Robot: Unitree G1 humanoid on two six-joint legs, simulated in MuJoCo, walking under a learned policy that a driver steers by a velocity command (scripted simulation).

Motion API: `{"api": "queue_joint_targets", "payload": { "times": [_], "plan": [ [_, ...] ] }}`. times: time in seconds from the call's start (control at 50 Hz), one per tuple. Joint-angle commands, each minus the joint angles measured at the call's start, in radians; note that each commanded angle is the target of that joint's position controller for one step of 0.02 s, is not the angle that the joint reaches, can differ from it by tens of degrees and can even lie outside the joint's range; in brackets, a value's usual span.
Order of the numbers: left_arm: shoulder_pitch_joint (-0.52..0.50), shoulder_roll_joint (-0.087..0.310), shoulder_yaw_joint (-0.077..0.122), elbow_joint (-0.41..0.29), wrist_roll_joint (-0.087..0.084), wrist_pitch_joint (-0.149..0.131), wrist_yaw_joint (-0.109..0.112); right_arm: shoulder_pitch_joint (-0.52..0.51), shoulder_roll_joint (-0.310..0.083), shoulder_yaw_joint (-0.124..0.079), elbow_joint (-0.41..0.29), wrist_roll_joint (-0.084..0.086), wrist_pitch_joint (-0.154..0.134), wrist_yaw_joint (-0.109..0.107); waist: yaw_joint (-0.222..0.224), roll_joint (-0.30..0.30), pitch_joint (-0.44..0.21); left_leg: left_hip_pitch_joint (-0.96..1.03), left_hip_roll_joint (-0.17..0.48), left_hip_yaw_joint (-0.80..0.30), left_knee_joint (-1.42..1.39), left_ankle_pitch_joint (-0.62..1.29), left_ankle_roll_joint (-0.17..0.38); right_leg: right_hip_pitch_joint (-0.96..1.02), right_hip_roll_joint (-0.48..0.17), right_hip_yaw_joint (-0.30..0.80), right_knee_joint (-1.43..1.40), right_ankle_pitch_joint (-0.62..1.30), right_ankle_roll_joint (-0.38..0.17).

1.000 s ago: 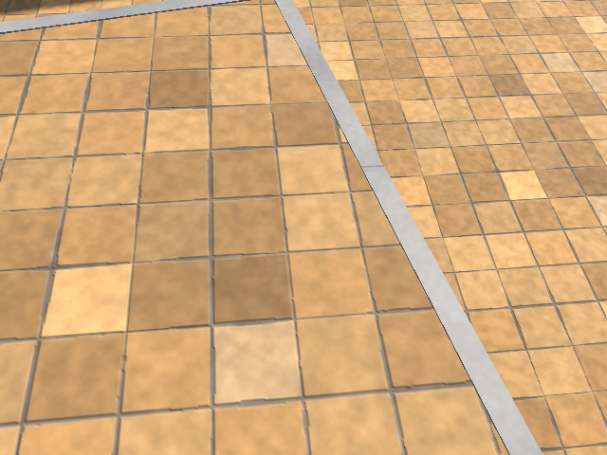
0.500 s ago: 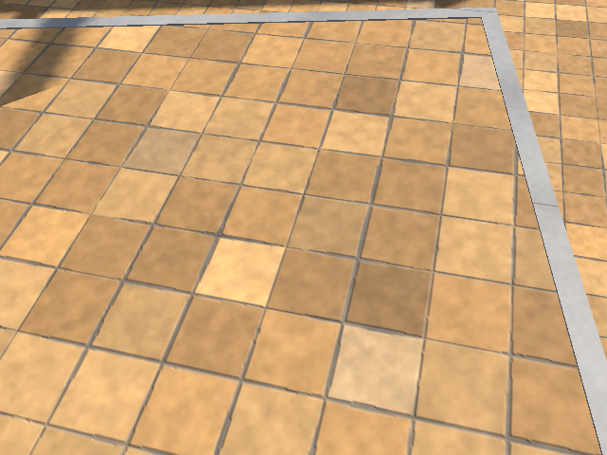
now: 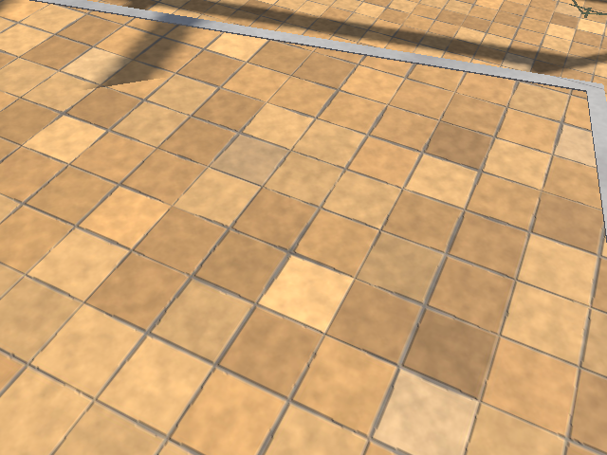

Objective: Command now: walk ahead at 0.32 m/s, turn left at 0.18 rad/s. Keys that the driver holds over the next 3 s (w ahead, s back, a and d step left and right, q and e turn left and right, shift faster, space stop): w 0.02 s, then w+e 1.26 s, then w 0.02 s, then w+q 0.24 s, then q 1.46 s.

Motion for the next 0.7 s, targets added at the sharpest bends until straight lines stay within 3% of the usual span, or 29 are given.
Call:
{"api": "queue_joint_targets", "payload": {
  "times": [0.02,0.14,0.18,0.2,0.22,0.24,0.26,0.28,0.3,0.32,0.34,0.38,0.48,0.54,0.6,0.64,0.68,0.7],
  "plan": [
    [-0.138,0.064,0.011,-0.097,-0.006,-0.035,-0.006,0.048,-0.176,-0.045,-0.025,-0.001,-0.028,-0.005,-0.051,0.122,0.088,0.024,0.289,-0.283,-0.167,-0.265,0.151,-0.135,0.003,-0.01,-0.095,0.007,-0.013],
    [-0.154,0.051,0.005,-0.117,-0.016,-0.052,-0.011,0.066,-0.182,-0.047,0.008,-0.004,-0.055,-0.006,-0.043,0.103,0.118,-0.035,0.328,-0.218,-0.155,-0.244,0.144,0.009,0.019,-0.034,-0.206,-0.015,-0.081],
    [-0.069,0.045,0.005,-0.096,-0.014,-0.06,-0.007,0.038,-0.18,-0.046,0.015,0.001,-0.058,-0.008,0.017,0.076,0.109,-0.115,0.308,-0.141,-0.083,-0.147,0.112,0.198,0.053,-0.055,-0.304,0.019,-0.109],
    [0.02,0.059,0.012,-0.066,-0.011,-0.07,0.002,0.04,-0.167,-0.039,0.019,-0.002,-0.062,-0.009,0.06,0.05,0.075,-0.171,0.274,-0.084,0.031,0.003,0.088,0.348,0.078,-0.04,-0.348,-0.007,-0.124],
    [0.176,0.118,0.033,-0.025,-0.004,-0.082,0.016,0.018,-0.129,-0.024,0.006,-0.006,-0.067,-0.009,0.13,-0.051,-0.009,-0.266,0.205,0.021,0.289,0.118,0.048,0.542,-0.024,0.12,-0.418,-0.094,-0.165],
    [0.298,0.244,0.063,-0.016,0.002,-0.088,0.023,0.002,-0.068,-0.005,-0.052,0.004,-0.074,-0.001,0.146,-0.257,-0.076,-0.541,0.053,0.16,0.628,-0.137,-0.021,0.718,-0.289,0.612,-0.564,-0.306,-0.289],
    [0.277,0.214,0.056,-0.004,-0.02,-0.084,0.013,-0.022,-0.142,-0.022,-0.05,-0.027,-0.07,-0.002,0.118,-0.16,-0.026,-0.667,0.034,0.065,0.77,-0.309,-0.021,0.664,-0.321,0.78,-0.623,-0.352,-0.33],
    [0.199,0.17,0.046,-0.023,-0.027,-0.08,0.005,-0.039,-0.148,-0.024,-0.049,-0.032,-0.07,0.007,0.074,-0.063,0.04,-0.691,0.101,0.022,0.832,-0.227,-0.017,0.589,-0.289,0.662,-0.598,-0.324,-0.326],
    [0.149,0.133,0.037,-0.035,-0.025,-0.082,0.001,-0.059,-0.142,-0.02,-0.048,-0.027,-0.076,0.017,0.055,-0.015,0.061,-0.664,0.13,0.017,0.817,-0.15,-0.022,0.513,-0.241,0.568,-0.602,-0.215,-0.305],
    [0.12,0.114,0.03,-0.04,-0.029,-0.084,0.005,-0.067,-0.138,-0.021,-0.048,-0.022,-0.076,0.02,0.034,0.0,0.079,-0.629,0.152,0.02,0.781,-0.104,-0.034,0.455,-0.196,0.488,-0.622,-0.112,-0.277],
    [0.111,0.1,0.024,-0.036,-0.034,-0.09,0.009,-0.06,-0.133,-0.017,-0.044,-0.03,-0.067,0.022,0.018,-0.021,0.079,-0.597,0.164,0.029,0.747,-0.076,-0.055,0.422,-0.156,0.424,-0.632,0.006,-0.259],
    [0.127,0.104,0.024,-0.022,-0.044,-0.101,0.014,-0.065,-0.123,-0.012,-0.043,-0.038,-0.048,0.025,0.008,-0.036,0.053,-0.571,0.154,0.058,0.735,-0.032,-0.093,0.404,-0.113,0.351,-0.628,0.236,-0.262],
    [0.218,0.111,0.029,0.023,-0.046,-0.099,0.023,-0.268,-0.098,0.002,-0.117,-0.027,-0.033,0.026,0.05,-0.034,0.077,-0.612,0.14,0.096,0.557,0.098,-0.143,0.379,-0.063,0.29,-0.618,0.438,-0.252],
    [0.26,0.116,0.032,0.039,-0.042,-0.094,0.03,-0.37,-0.084,0.014,-0.15,-0.017,-0.036,0.03,0.085,-0.052,0.075,-0.568,0.113,0.101,0.42,0.175,-0.139,0.39,-0.051,0.293,-0.582,0.512,-0.233],
    [0.266,0.134,0.036,0.042,-0.035,-0.092,0.04,-0.421,-0.1,0.015,-0.178,-0.007,-0.042,0.026,0.091,-0.06,0.073,-0.497,0.095,0.084,0.32,0.191,-0.114,0.422,-0.081,0.341,-0.549,0.566,-0.216],
    [0.213,0.152,0.041,0.029,-0.031,-0.091,0.047,-0.343,-0.129,0.006,-0.158,-0.004,-0.048,0.017,0.041,-0.066,0.053,-0.347,0.078,0.07,0.252,0.146,-0.084,0.41,-0.088,0.355,-0.494,0.635,-0.182],
    [0.169,0.172,0.045,0.02,-0.031,-0.096,0.038,-0.111,-0.183,-0.018,-0.086,-0.002,-0.062,-0.006,-0.062,-0.031,-0.067,-0.044,0.053,0.081,0.187,0.094,-0.045,0.377,-0.028,0.316,-0.229,0.785,-0.141],
    [0.173,0.134,0.036,0.004,-0.04,-0.102,0.028,0.028,-0.232,-0.033,-0.072,-0.022,-0.074,-0.025,-0.115,0.028,-0.179,0.183,0.198,-0.053,0.167,-0.037,-0.009,0.255,0.028,0.283,0.008,0.577,-0.125]
  ]
}}
Next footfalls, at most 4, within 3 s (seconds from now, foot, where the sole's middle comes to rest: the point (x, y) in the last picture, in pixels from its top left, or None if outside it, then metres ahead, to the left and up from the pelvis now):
0.22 right None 0.15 -0.12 -0.79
0.70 left None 0.53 -0.03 -0.79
1.24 right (451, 397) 0.66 -0.35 -0.79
1.78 left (447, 298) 0.95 -0.39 -0.79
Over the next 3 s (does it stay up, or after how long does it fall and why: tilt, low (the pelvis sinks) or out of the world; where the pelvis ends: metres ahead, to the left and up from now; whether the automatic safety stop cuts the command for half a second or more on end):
stays up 0.84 -0.38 -0.01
